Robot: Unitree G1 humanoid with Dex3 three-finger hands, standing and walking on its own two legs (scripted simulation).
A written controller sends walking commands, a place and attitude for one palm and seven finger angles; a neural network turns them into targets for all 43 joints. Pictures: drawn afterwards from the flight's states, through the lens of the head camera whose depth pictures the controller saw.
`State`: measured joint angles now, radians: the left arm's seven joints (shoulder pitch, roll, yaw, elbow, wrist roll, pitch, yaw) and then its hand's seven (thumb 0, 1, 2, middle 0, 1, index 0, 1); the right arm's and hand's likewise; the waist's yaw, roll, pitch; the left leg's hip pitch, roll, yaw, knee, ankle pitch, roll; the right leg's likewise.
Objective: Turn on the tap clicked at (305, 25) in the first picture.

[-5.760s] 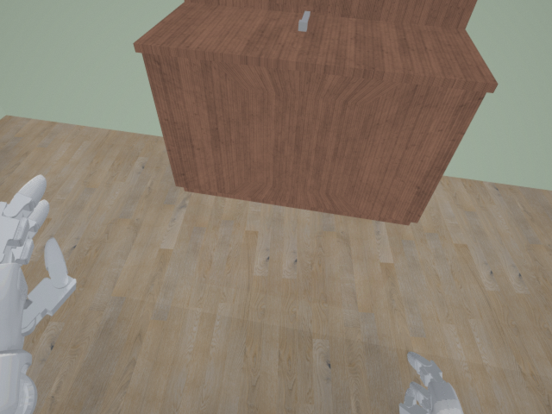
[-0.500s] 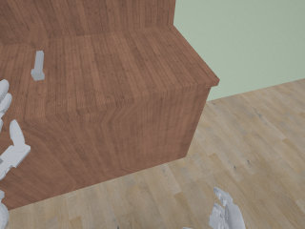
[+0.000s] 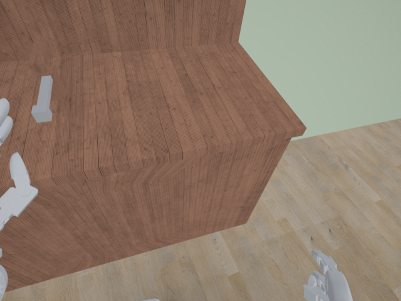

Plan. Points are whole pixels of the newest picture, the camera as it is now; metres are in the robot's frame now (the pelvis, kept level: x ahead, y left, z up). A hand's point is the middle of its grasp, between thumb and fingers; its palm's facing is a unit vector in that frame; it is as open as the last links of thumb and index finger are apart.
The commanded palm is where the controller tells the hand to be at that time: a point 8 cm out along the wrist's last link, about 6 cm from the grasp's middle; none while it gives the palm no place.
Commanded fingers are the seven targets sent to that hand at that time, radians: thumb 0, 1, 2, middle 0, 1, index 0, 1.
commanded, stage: come to a stop and stand still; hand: left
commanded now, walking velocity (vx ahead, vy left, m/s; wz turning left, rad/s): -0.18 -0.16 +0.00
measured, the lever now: (42, 113) +0.44 +0.38 +0.10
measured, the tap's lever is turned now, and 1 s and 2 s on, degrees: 0 0 0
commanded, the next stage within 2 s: look again from close up in 1.80 s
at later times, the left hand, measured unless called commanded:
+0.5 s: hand (72, 204) +0.21 +0.19 +0.17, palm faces +0.40 -0.83 -0.38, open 7.4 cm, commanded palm +0.15 +0.24 +0.19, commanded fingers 0.00 0.90 0.90 -0.20 -0.30 -0.20 -0.30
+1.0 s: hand (53, 234) +0.17 +0.21 +0.17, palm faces +0.40 -0.84 -0.36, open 7.4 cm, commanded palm +0.12 +0.24 +0.19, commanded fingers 0.00 0.90 0.90 -0.20 -0.30 -0.20 -0.30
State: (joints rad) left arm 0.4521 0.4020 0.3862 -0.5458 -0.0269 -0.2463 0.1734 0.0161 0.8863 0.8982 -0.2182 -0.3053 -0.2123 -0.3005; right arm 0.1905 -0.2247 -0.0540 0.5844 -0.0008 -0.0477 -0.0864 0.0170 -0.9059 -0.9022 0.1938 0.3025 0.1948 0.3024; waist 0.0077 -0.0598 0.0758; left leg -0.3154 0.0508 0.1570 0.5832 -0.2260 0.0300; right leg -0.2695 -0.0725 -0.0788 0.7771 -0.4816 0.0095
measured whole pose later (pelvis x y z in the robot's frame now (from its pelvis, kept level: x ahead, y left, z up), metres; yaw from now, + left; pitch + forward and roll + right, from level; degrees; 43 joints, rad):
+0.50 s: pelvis -0.01 -0.04 +0.01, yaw +0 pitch -1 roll +0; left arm 0.48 0.33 0.32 -0.50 -0.04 -0.15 0.16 0.02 0.89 0.90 -0.22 -0.30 -0.21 -0.30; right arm 0.20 -0.22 0.01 0.63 0.00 -0.05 -0.07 0.02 -0.90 -0.90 0.20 0.30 0.20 0.30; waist 0.00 0.01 0.05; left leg -0.31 0.03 0.04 0.70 -0.38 -0.03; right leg -0.26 0.01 -0.12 0.50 -0.22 -0.06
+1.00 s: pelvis -0.05 -0.03 +0.01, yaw -1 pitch -2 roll -1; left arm 0.47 0.34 0.30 -0.47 -0.03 -0.15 0.17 0.02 0.89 0.90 -0.22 -0.30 -0.21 -0.30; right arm 0.23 -0.18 0.04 0.62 -0.01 -0.04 -0.07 0.02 -0.90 -0.90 0.20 0.30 0.20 0.30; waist 0.01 0.00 0.02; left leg -0.27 0.03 0.04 0.53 -0.22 0.01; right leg -0.28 0.02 -0.12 0.46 -0.16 -0.05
